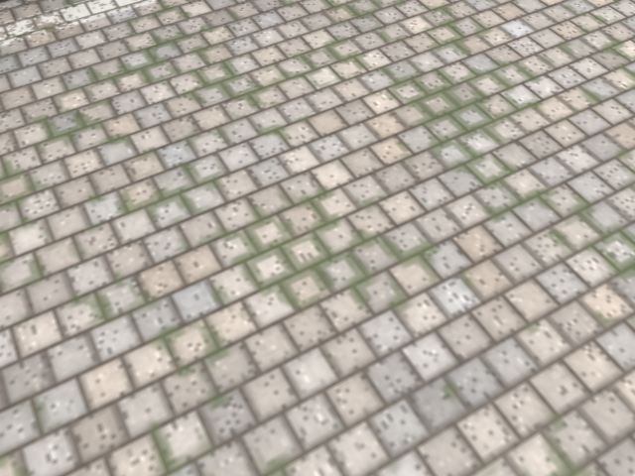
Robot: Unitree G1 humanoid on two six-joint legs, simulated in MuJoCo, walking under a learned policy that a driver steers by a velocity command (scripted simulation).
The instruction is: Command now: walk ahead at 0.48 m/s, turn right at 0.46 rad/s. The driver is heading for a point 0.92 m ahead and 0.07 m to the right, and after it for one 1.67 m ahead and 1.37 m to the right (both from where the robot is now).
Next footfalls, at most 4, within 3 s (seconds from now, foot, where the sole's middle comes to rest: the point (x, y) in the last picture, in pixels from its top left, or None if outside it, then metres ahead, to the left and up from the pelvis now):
0.30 left None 0.38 0.12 -0.77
0.80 right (442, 437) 0.54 -0.22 -0.77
1.32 left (338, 303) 0.87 -0.01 -0.77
1.88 right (425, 214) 1.15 -0.25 -0.77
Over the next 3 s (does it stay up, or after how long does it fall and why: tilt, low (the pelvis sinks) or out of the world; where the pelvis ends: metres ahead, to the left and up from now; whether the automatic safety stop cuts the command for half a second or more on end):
stays up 1.52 -0.44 -0.01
